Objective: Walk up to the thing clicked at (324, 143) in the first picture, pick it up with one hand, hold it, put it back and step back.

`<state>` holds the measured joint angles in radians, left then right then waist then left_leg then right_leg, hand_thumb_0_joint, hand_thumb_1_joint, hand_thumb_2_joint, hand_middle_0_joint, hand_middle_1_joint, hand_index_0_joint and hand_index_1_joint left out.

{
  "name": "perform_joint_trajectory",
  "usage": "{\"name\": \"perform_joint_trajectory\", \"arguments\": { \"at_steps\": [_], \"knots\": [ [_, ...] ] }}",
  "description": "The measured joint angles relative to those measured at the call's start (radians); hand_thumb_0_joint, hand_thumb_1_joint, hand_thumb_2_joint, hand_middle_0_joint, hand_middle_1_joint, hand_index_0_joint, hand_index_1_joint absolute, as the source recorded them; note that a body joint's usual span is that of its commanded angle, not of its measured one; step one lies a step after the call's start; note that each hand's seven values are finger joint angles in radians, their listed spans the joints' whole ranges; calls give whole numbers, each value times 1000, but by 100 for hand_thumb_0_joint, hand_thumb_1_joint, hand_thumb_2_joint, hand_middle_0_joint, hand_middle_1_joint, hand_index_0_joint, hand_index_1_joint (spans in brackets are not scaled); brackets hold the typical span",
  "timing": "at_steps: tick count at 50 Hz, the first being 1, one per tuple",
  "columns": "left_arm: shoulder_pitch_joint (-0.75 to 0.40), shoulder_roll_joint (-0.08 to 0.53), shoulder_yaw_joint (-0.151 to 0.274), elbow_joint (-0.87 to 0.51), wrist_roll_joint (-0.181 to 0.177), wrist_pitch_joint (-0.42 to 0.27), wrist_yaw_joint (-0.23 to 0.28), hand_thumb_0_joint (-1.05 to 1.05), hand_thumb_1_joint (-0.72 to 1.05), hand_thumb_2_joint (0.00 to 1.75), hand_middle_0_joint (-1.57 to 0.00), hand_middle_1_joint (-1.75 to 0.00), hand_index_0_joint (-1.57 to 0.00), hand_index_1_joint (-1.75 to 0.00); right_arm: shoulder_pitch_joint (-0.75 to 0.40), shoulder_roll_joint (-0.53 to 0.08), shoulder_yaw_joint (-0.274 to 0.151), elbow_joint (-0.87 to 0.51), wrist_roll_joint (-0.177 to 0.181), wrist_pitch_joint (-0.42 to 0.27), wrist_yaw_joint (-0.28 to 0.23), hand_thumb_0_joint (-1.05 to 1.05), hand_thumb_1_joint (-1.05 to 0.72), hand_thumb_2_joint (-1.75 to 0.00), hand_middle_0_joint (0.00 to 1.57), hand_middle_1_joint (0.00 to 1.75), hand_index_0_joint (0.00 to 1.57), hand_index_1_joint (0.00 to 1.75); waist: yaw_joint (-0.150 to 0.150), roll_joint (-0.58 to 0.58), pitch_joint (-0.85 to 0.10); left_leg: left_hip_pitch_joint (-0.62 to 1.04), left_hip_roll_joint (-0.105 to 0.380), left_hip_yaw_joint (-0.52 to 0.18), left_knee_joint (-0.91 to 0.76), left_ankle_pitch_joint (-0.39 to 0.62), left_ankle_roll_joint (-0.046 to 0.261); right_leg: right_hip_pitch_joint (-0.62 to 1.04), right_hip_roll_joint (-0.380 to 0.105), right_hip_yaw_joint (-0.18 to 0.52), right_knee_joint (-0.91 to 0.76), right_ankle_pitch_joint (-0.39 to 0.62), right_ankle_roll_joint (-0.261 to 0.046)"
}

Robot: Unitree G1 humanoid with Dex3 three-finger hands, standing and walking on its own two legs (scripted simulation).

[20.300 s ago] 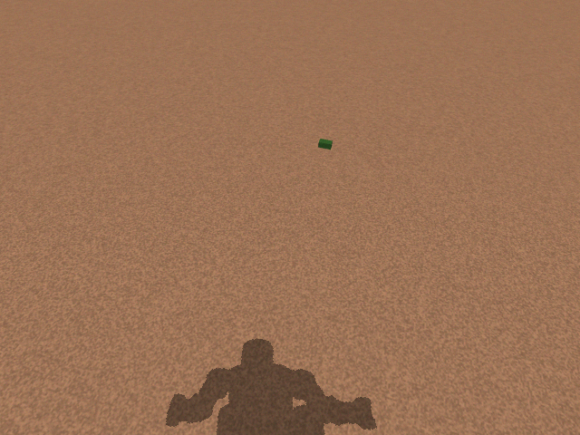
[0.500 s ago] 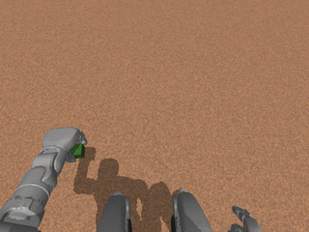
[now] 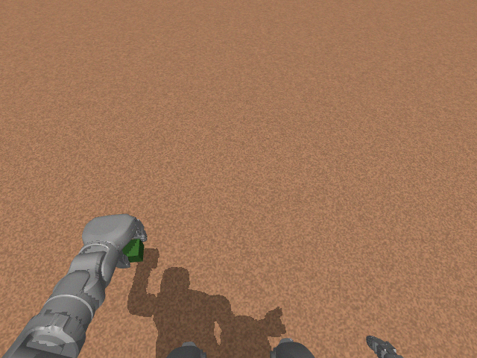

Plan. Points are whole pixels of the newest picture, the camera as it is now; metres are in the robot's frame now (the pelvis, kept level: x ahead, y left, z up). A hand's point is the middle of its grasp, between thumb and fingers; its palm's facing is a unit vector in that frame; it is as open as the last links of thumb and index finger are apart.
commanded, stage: hold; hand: left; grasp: from above
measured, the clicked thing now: (123, 251) +0.34 +0.23 -0.11
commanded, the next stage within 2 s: crouch in 1.96 s
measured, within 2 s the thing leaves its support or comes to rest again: neither
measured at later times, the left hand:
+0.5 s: hand (112, 236) +0.34 +0.23 -0.02, palm faces -0.46 -0.04 -0.89, open 6.5 cm
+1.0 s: hand (112, 246) +0.31 +0.21 +0.00, palm faces -0.46 -0.04 -0.89, open 6.5 cm
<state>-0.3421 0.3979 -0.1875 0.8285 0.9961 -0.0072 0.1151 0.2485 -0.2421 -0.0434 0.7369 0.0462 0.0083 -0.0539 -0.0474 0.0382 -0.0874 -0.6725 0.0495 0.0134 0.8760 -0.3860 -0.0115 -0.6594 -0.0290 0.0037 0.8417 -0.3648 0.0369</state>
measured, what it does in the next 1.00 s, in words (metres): stands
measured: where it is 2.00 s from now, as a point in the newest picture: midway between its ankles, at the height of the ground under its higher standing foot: outside the picture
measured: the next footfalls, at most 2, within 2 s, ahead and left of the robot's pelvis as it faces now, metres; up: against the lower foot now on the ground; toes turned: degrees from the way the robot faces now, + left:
none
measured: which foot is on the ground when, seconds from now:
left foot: down 0.00-1.00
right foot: down 0.00-1.00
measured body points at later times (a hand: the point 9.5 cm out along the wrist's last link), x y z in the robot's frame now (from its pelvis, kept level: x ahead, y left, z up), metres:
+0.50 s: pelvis +0.03 +0.00 +0.03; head +0.05 -0.01 +0.47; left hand +0.35 +0.23 +0.03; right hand +0.14 -0.26 -0.09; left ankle +0.03 +0.13 -0.70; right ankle +0.03 -0.14 -0.70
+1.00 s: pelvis +0.01 -0.01 +0.03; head +0.02 -0.03 +0.48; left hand +0.33 +0.21 +0.05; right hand +0.14 -0.27 -0.08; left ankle +0.03 +0.13 -0.70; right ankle +0.03 -0.15 -0.70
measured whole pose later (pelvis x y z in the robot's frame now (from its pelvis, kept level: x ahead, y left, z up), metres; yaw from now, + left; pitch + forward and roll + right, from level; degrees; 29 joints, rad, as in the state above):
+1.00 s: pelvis +0.01 -0.01 +0.03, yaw -1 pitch +3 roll +0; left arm -0.25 0.40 -0.22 0.66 0.99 -0.03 -0.03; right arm 0.20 -0.26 -0.04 0.69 0.06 0.07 -0.06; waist 0.00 0.05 -0.04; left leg -0.35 0.04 0.04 0.57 -0.27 -0.02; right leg -0.36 -0.03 0.02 0.58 -0.26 0.03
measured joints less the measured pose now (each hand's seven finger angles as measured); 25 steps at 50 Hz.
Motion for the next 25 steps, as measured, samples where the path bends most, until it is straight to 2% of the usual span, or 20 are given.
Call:
{"name": "perform_joint_trajectory", "arguments": {
  "at_steps": [11, 25],
  "knots": [
    [22, 5, -14, -35, 14, -13, -50, 0, 53, 1, -104, -7, -106, -5, -7, 0, -5, -5, 6, 17, 1, 1, -90, -89, 20, 30, 20, 30, 16, -3, 6, 126, -6, 16, -115, 24, 4, 121, -5, 10, -113, 26, 5],
    [49, 9, -20, -98, 12, -13, -103, 0, 53, 2, -104, -6, -106, -4, -18, -5, -8, -28, 12, 39, 5, 1, -89, -89, 20, 30, 20, 30, 32, 1, 12, 227, -10, 27, -197, 43, 4, 215, -8, 17, -187, 44, 6]
  ]
}}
